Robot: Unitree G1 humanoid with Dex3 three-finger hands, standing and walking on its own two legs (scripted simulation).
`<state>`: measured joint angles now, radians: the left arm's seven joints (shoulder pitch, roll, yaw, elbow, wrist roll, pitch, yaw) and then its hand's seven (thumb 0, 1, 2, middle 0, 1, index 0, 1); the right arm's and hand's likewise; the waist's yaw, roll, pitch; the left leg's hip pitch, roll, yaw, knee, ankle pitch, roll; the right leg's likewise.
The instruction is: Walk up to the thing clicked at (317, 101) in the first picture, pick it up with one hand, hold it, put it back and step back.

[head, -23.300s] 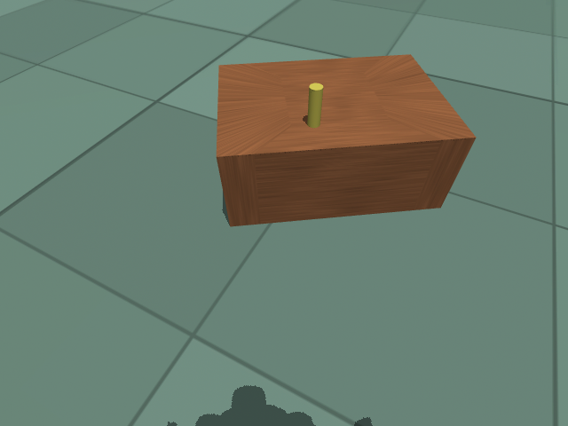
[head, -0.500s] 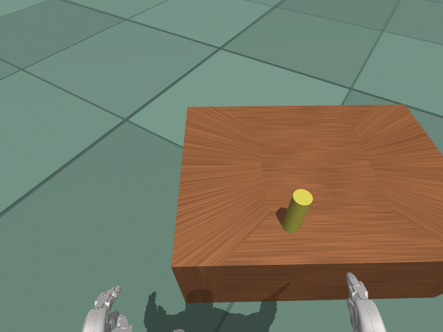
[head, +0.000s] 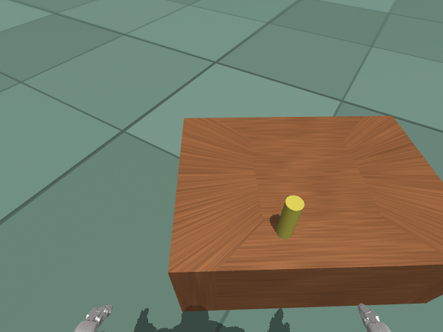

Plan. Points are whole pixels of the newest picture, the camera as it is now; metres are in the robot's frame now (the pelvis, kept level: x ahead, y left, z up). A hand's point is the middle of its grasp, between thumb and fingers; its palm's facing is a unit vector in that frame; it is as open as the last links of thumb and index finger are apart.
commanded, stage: home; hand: right
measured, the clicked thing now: (289, 218) +0.48 -0.20 -0.24
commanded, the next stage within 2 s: stand in 1.42 s
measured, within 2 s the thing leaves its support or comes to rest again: neither
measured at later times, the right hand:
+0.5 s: hand out of the picture +0.08 -0.24 -0.11, palm faces -0.03 +0.92 -0.39, open 17.3 cm
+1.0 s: hand out of the picture +0.08 -0.23 -0.11, palm faces -0.02 +0.92 -0.40, open 17.3 cm
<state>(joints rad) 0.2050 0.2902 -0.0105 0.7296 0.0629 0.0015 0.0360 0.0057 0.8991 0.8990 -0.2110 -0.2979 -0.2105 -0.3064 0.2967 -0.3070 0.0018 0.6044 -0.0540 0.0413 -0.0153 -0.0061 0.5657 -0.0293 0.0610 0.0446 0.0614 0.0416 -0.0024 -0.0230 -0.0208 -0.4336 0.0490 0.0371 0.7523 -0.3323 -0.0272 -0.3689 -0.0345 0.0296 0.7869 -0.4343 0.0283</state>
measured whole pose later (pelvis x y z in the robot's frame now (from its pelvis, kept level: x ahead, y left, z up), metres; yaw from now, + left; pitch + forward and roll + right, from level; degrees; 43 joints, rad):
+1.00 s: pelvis +0.01 +0.02 +0.04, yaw +0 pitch -3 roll +0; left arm 0.15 0.35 0.00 1.13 0.02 0.02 0.01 0.00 0.90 0.90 -0.21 -0.30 -0.21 -0.31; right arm 0.12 -0.33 0.01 1.14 -0.01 0.00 -0.02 0.00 0.51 -0.06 0.06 0.05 0.06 0.05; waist 0.00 -0.05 0.04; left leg -0.16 0.03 0.05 0.38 -0.17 0.00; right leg -0.05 -0.05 0.02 0.31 -0.21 0.06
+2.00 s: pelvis +0.02 +0.02 +0.04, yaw +2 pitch -3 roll +0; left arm 0.14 0.35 0.01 1.12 0.02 0.01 0.00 0.00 0.91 0.90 -0.21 -0.30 -0.21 -0.30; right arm 0.12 -0.34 0.01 1.13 -0.01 -0.01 0.00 0.00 -0.65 -0.84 0.20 0.29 0.20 0.29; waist -0.01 -0.02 0.04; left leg -0.16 0.02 0.02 0.36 -0.16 0.00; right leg -0.04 -0.06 -0.01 0.30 -0.22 0.06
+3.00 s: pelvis +0.02 +0.02 +0.04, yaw +2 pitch -2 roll +0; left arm 0.15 0.35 0.01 1.11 0.01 0.01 0.00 0.00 0.91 0.90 -0.21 -0.30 -0.21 -0.30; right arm 0.11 -0.34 0.00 1.13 -0.01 -0.01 0.00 0.01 -0.90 -0.90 0.21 0.30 0.21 0.30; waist 0.00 -0.02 0.05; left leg -0.16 0.01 0.01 0.37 -0.17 0.00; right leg -0.04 -0.07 -0.02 0.30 -0.23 0.06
